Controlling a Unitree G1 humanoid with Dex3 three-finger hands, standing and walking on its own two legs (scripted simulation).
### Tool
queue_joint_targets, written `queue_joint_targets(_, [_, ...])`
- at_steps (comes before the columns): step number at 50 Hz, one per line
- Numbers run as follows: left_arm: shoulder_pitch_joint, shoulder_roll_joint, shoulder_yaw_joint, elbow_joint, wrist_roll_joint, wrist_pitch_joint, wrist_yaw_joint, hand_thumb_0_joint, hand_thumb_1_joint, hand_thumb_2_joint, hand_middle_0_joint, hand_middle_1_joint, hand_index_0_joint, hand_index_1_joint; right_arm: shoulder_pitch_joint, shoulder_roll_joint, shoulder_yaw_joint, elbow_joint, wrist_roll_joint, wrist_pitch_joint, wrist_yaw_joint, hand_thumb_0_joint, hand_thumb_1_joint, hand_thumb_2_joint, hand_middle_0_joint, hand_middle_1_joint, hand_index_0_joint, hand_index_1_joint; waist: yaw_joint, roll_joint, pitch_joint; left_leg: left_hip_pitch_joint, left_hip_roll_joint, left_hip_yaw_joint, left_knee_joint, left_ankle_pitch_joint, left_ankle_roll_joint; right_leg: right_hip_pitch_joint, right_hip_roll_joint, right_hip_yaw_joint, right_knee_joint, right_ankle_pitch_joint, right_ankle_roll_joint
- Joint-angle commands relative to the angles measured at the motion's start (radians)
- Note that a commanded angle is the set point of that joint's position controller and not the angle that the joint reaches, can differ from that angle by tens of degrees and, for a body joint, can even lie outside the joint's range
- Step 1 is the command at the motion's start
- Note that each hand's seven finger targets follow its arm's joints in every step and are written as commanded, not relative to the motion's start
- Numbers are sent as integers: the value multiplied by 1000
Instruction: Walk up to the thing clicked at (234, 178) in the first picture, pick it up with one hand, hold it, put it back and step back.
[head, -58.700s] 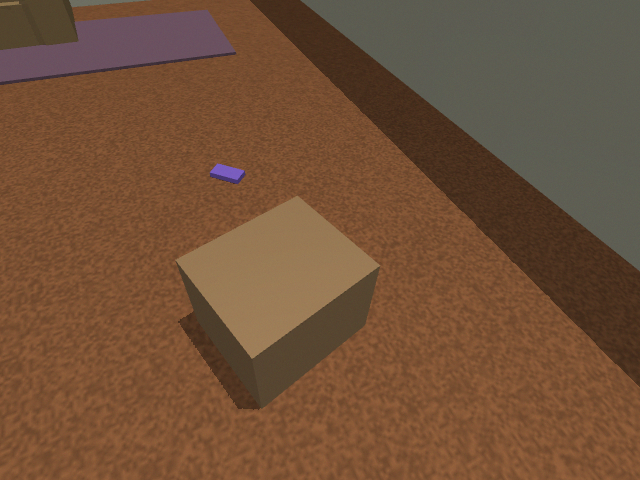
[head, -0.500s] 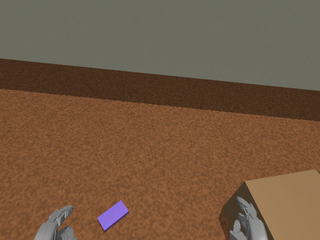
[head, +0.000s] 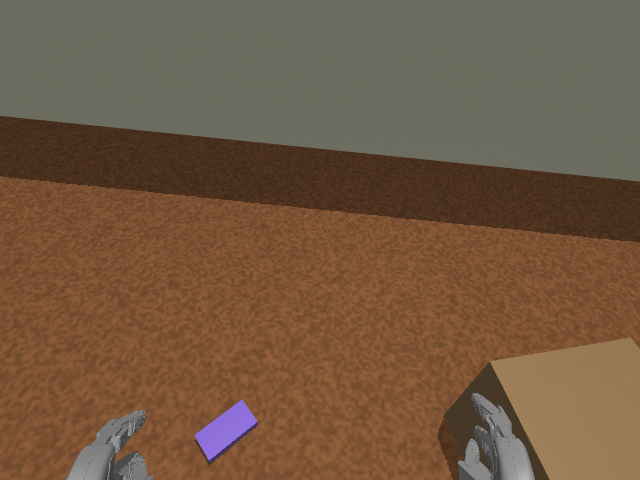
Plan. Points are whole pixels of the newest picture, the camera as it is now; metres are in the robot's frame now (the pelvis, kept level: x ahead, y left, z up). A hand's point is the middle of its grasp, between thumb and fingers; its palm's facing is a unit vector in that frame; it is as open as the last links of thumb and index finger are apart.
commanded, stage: home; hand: left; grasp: from above
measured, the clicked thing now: (226, 429) +0.42 +0.19 -0.70
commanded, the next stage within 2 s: stand in 0.10 s
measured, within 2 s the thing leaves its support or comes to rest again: neither
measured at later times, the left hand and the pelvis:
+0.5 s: hand out of the picture +0.10 +0.23 -0.10, palm faces +0.02 -0.94 -0.33, open 7.4 cm; pelvis -0.01 +0.00 +0.03, yaw +0 degrees
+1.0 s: hand out of the picture +0.02 +0.24 -0.10, palm faces +0.02 -0.94 -0.33, open 7.4 cm; pelvis -0.02 +0.00 +0.06, yaw +0 degrees
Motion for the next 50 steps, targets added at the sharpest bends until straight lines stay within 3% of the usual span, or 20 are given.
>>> queue_joint_targets(1, [-35, 97, 49, -196, 7, -50, 7, 0, 900, 900, -200, -301, -200, -300, -74, -132, -63, -166, 3, -56, -11, 0, -901, -899, 199, 299, 199, 299, 5, 31, -51, 104, -24, 0, -193, 201, 15, 13, 27, -5, -141, 173, -19])
queue_joint_targets(5, [-26, 105, 65, -193, 5, -51, 10, 0, 900, 900, -200, -301, -200, -300, -65, -127, -62, -165, 3, -55, -11, 0, -901, -899, 199, 299, 199, 299, 8, 23, -62, 102, -24, 0, -183, 226, 15, 25, 26, -6, -140, 194, -19])
queue_joint_targets(6, [-20, 99, 52, -190, 5, -50, 8, 0, 900, 900, -200, -300, -200, -300, -64, -130, -63, -171, 2, -55, -11, 0, -901, -899, 200, 299, 200, 299, -2, 17, -69, 109, -26, 4, -179, 237, 17, 25, 27, -5, -140, 206, -18])
queue_joint_targets(9, [-34, 105, 60, -194, 6, -47, 8, 0, 900, 900, -200, -300, -200, -300, -68, -127, -60, -168, 3, -56, -15, 0, -901, -899, 200, 299, 200, 299, -1, -5, -45, 93, -31, 16, -168, 209, 22, 19, 22, 2, -157, 191, -12])
queue_joint_targets(10, [-315, 187, 54, 157, 120, -261, 45, 0, 900, 900, -199, -302, -200, -301, -135, -238, -101, 81, -124, 59, 45, 0, -903, -899, 199, 299, 199, 299, 75, -59, 175, 117, 10, -24, -250, 396, 57, 191, -57, 89, -198, 200, -68])
queue_joint_targets(11, [-218, 202, 76, 330, 122, -327, 39, 0, 900, 900, -200, -300, -200, -301, -143, -242, -118, 85, -121, 102, 77, 0, -900, -900, 200, 300, 200, 300, 76, -91, 100, 192, 3, 7, -250, 400, 70, 210, -70, 141, -221, 205, -92])
queue_joint_targets(12, [-211, 211, 73, 379, 129, -361, 35, 0, 900, 900, -200, -300, -200, -301, -130, -243, -118, 82, -123, 119, 94, 0, -900, -900, 200, 300, 200, 300, 61, -103, 77, 238, 2, 8, -252, 405, 73, 202, -74, 154, -225, 231, -101])
queue_joint_targets(13, [-241, 205, 61, 409, 130, -378, 29, 0, 900, 900, -200, -300, -200, -301, -114, -240, -110, 78, -127, 132, 108, 0, -900, -900, 200, 300, 200, 300, 43, -46, 92, 224, 3, -23, -280, 357, 75, 192, -58, 147, -225, 211, -95])
queue_joint_targets(15, [-264, 210, 50, 487, 121, -408, 20, 0, 900, 900, -200, -300, -200, -301, -123, -211, -106, 121, -81, 141, 143, 0, -900, -900, 200, 300, 200, 300, 63, -20, 56, 277, -3, -23, -325, 292, 77, 272, -79, 138, -236, 223, -74])
queue_joint_targets(17, [-276, 214, 59, 564, 112, -417, 17, 0, 900, 900, -200, -300, -200, -301, -150, -213, -114, 141, -60, 150, 157, 0, -900, -900, 200, 300, 200, 300, 72, -87, 56, 325, -9, -7, -325, 294, 64, 252, -92, 157, -286, 216, -73])
queue_joint_targets(22, [-316, 207, 59, 740, 102, -448, 20, 0, 900, 900, -200, -300, -200, -301, -170, -218, -122, 219, -58, 173, 164, 0, -900, -900, 200, 300, 200, 300, 70, -13, 41, 425, 25, -44, -404, 378, 70, 317, -87, 125, -312, 330, -44])
queue_joint_targets(27, [-337, 212, 51, 875, 98, -464, 21, 0, 900, 900, -200, -300, -200, -301, -162, -227, -120, 293, -52, 196, 157, 0, -900, -900, 200, 300, 200, 300, 61, -26, 144, 423, 27, -47, -496, 342, 58, 357, -92, 129, -413, 325, -46])
queue_joint_targets(31, [-337, 221, 48, 969, 93, -467, 23, 0, 900, 900, -200, -300, -200, -301, -158, -239, -118, 349, -46, 205, 153, 0, -900, -900, 200, 300, 200, 300, 55, -24, 166, 466, 39, -62, -573, 335, 53, 403, -97, 129, -480, 325, -42])
queue_joint_targets(36, [-336, 218, 41, 1057, 88, -463, 19, 0, 900, 900, -200, -300, -200, -301, -168, -258, -116, 408, -41, 210, 149, 0, -900, -900, 200, 300, 200, 300, 62, 11, 210, 473, 61, -88, -691, 253, 45, 456, -87, 114, -529, 283, -30])
queue_joint_targets(40, [-322, 223, 35, 1115, 93, -467, 18, 0, 900, 900, -200, -300, -200, -301, -188, -259, -115, 438, -35, 211, 152, 0, -900, -900, 200, 300, 200, 300, 66, -24, 228, 505, 54, -78, -714, 254, 37, 466, -93, 115, -579, 282, -25])
queue_joint_targets(43, [-352, 235, 35, 1135, 91, -469, 18, 0, 900, 900, -200, -300, -200, -301, -171, -261, -116, 465, -33, 213, 152, 0, -900, -900, 200, 300, 200, 300, 54, -25, 222, 527, 57, -67, -729, 262, 33, 474, -104, 128, -604, 273, -24])
queue_joint_targets(46, [-347, 238, 33, 1158, 90, -468, 15, 0, 900, 900, -200, -300, -200, -301, -182, -267, -117, 479, -34, 218, 155, 0, -900, -900, 200, 300, 200, 300, 57, -15, 245, 497, 60, -75, -762, 177, 33, 482, -98, 123, -618, 251, -21])
queue_joint_targets(50, [-348, 245, 31, 1181, 91, -471, 15, 0, 900, 900, -200, -300, -200, -301, -189, -261, -113, 494, -32, 218, 159, 0, -900, -900, 200, 300, 200, 300, 57, -42, 231, 543, 58, -64, -751, 218, 29, 463, -106, 134, -646, 229, -21])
